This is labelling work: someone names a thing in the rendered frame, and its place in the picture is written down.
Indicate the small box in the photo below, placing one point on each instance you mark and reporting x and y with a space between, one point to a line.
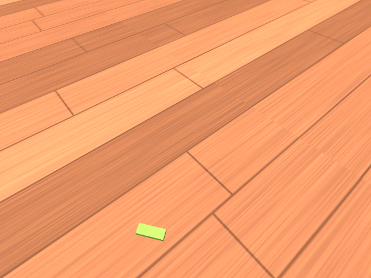
151 231

